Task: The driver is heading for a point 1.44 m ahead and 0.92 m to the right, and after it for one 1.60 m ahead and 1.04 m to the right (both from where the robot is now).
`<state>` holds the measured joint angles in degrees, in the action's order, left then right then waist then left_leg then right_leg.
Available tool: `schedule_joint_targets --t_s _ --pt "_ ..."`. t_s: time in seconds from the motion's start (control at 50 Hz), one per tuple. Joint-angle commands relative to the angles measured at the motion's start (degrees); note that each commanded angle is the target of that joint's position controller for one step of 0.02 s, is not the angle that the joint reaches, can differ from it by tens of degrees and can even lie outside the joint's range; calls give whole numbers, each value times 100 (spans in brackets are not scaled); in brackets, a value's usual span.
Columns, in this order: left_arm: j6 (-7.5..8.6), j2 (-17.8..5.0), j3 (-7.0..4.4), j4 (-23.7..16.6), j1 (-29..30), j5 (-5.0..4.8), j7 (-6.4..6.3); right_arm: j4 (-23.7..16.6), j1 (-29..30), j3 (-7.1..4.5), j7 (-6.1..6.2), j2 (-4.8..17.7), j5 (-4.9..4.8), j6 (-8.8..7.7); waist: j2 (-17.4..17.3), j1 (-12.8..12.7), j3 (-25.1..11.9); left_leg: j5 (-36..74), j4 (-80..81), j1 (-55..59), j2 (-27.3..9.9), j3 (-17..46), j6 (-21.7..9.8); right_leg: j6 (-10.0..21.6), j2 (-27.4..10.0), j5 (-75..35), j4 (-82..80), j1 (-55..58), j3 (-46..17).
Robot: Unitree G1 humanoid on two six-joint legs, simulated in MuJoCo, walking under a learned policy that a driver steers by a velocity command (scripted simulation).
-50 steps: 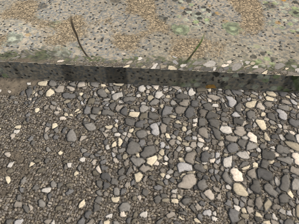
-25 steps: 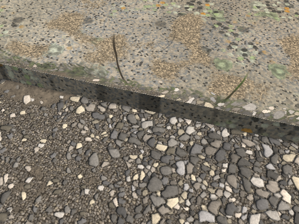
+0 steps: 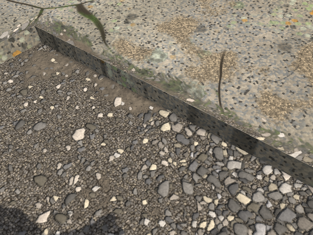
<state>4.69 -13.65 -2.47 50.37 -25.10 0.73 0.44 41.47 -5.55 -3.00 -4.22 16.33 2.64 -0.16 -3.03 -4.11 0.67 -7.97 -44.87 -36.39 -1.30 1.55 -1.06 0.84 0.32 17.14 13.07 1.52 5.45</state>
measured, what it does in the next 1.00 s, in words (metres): walks ahead, turning right: left foot, then right foot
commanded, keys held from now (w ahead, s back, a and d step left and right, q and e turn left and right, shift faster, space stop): w+e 1.00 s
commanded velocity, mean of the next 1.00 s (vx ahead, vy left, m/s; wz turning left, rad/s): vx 0.50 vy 0.00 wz -0.44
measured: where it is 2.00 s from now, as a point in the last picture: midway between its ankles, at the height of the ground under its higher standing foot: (223, 193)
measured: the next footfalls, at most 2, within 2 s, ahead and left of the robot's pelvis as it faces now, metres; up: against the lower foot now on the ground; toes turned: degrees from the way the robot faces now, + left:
left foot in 0.10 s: +0.21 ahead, +0.11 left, +0.00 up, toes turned +0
right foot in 0.62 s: +0.46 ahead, -0.13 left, +0.00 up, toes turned -23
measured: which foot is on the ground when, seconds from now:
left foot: up 0.00-0.08, down 0.10-0.64, up 0.66-1.00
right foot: down 0.00-0.12, up 0.14-0.60, down 0.62-1.00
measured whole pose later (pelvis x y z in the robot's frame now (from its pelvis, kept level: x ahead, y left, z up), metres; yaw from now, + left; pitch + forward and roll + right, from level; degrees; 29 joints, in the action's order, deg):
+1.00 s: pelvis +0.51 -0.09 +0.00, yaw -31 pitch +2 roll +0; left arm 2.5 -15.9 -4.2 50.0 -21.6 0.3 0.6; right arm 43.2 -4.8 -1.3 -1.0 14.9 2.4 -1.7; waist -2.0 -3.8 2.9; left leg -5.0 -43.0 -36.5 -5.9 2.7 3.6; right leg 7.0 8.7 13.6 17.3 -4.4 -6.3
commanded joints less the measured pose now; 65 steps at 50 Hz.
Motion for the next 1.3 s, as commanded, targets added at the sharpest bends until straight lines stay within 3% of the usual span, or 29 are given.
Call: schedule_joint_targets --t_s 0.02,0.06,0.1,0.12,0.14,0.16,0.18,0.24,0.34,0.42,0.52,0.58,0.62,0.64,0.66,0.68,0.72,0.76,0.8,0.92,1.04,1.08,1.12,1.14,1.16,1.18,1.22,1.26,1.3 --pt "43 -922 -174 -113 -78 -29 2 -580 811 95 14 76 -10 -125 1032 74 389 -26 943 573 133 -628 -105 778 -1244 -3371 -208 -374 -833" --pt "6 -1095 -206 9 -125 -7 -15 -470 444 58 122 218 -30 -188 1013 317 191 -301 1311 1265 351 -645 -278 729 -1346 -4722 409 -168 -901" --pt "-12 -1057 -174 58 -85 -80 -22 15 -1051 -76 285 567 78 -337 755 1038 -719 92 1855 3500 256 -424 -559 530 -1007 -4685 2214 -783 -639" --pt "6 -685 -65 -217 -17 -82 1 127 -2040 -196 399 1078 200 -382 7 1380 -1616 -633 1925 5039 -1323 1146 -808 445 -674 -2262 3897 -1955 -449" --pt "-49 -183 21 -321 -635 -209 -10 136 -2027 -287 441 1493 135 -333 -1220 1026 -2293 -582 2509 5919 -2700 3391 -1332 330 150 1516 5514 -3513 -428" --pt "-139 -879 -172 -185 -145 -62 -72 104 -1730 -222 441 1068 -29 -301 -186 1084 -1580 -802 2653 5084 -2347 3034 -1184 424 -132 1051 5786 -3775 -945" --pt "-130 -744 -176 -260 138 -80 -22 126 -1234 -95 438 679 -61 -328 -193 824 -702 -454 2849 4283 -1999 2086 -1013 444 -326 544 5584 -3804 -963" --pt "-298 -466 -167 -60 7 64 86 219 -839 36 448 197 -114 -449 -374 404 -3 351 3379 3063 -1370 675 -658 282 -550 26 5143 -3285 -801" --pt "-446 -281 -184 -333 743 106 241 475 -1120 -14 470 251 -184 -649 -218 300 259 968 3768 3020 -1311 -188 -743 133 -622 -809 4939 -3954 -688" --pt "-416 -190 -99 -644 1597 94 331 648 -1278 -7 479 218 -155 -651 -137 396 473 1354 3776 3033 -1144 -862 -721 93 -579 -1673 3710 -4004 -452" --pt "-392 -261 -33 -1003 2406 136 420 900 -1682 -83 538 513 -146 -577 -28 582 571 2317 3497 3732 -1364 -1291 -619 427 -363 -1518 2493 -3620 68" --pt "-400 -428 -93 -982 2059 155 351 974 -1690 -138 591 768 -119 -462 -204 362 174 4845 2296 4281 -1409 -1547 -506 792 158 -607 2309 -2946 397" --pt "-316 -692 -246 -623 794 194 251 950 -1648 -168 587 910 -128 -341 -80 -198 -580 4758 213 3891 -1330 -1652 -417 1124 546 -349 1764 -1378 309" --pt "-299 -1186 -421 -402 -65 260 142 795 -1683 -118 567 746 -111 -345 470 -513 -1162 2880 -1528 2718 -1145 -1679 -240 1424 -275 284 1485 37 -897" --pt "-366 -1843 -592 -538 299 137 94 366 -1741 -35 441 194 -204 -414 2031 -36 -1543 -2150 -3775 44 273 -1262 146 2355 -1862 461 738 1611 -4330" --pt "-426 -1751 -576 -595 218 4 85 240 -1084 -87 407 649 -126 -498 939 -331 -1509 -1965 -4024 -629 152 -20 94 2379 -1924 28 269 1532 -4649" --pt "-387 -1164 -425 -483 705 -38 16 230 -937 -17 399 466 -210 -607 139 141 -240 -1068 -2986 -416 -412 58 43 1947 -1603 -1326 169 23 -3201" --pt "-280 -907 -333 -509 1071 -63 -13 297 -1093 -1 418 415 -16 -429 110 502 -100 -1012 -2327 311 -555 98 161 1672 -1089 -2340 78 -775 -2432" --pt "-162 -916 -313 -472 992 -95 19 301 -1185 8 386 334 54 -261 204 594 -202 -1022 -1994 527 -519 6 280 1680 -898 -2876 33 -1014 -2167" --pt "-142 -1106 -369 -342 449 -76 19 -143 73 58 347 241 3 -200 516 206 106 203 -321 17 -413 -130 509 1342 -546 -2287 -104 -983 -2089" --pt "-160 -1184 -390 -300 56 19 -54 -433 858 118 336 318 -87 -312 701 -95 42 442 910 290 -42 -102 381 1155 -639 -3150 512 -370 -2394" --pt "-160 -1129 -377 -428 435 72 -110 -320 317 118 394 341 -113 -356 803 261 -112 117 1136 1331 143 -53 230 936 -606 -3663 966 -766 -2457" --pt "-103 -1203 -388 -460 714 -62 -73 8 -855 6 514 633 -14 -496 447 887 -502 687 2109 2877 257 -148 27 569 -64 -4588 2509 -1072 -2222" --pt "-34 -828 -275 -635 721 -183 -67 90 -1654 -88 607 1032 111 -584 43 1126 -1137 1577 2165 4267 -967 832 -258 330 274 -2884 3959 -1930 -1968" --pt "-94 -266 -155 -760 -232 -323 -150 25 -1654 -193 606 1538 131 -495 -1258 586 -1882 4101 2049 5323 -2857 2838 -1086 174 1105 1910 5466 -3215 -1229" --pt "-253 -843 -237 -513 -413 -52 -235 -10 -1458 -191 557 1154 -38 -392 -348 446 -1876 3748 1907 4726 -2730 3022 -1300 179 546 1695 6080 -3291 -1196" --pt "-372 -864 -296 -531 255 87 -149 -138 -803 60 538 291 -100 -380 76 370 -686 3238 2280 3503 -1974 1424 -982 32 190 1013 5955 -3414 -1076" --pt "-528 -758 -310 -637 489 168 1 -103 -710 88 599 262 -113 -376 -492 336 -334 3292 2575 2856 -1540 565 -875 -155 101 678 5902 -3290 -905" --pt "-628 -653 -302 -741 561 125 82 -52 -796 24 591 419 -123 -391 -484 266 -472 3744 2590 2755 -1539 184 -995 -277 186 533 5935 -3227 -800"
Keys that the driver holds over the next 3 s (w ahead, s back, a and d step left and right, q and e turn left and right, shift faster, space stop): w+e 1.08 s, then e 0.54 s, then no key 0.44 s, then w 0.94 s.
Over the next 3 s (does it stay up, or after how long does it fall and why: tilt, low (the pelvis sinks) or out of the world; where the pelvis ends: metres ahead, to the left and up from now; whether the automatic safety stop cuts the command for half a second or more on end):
stays up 0.87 -0.46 0.07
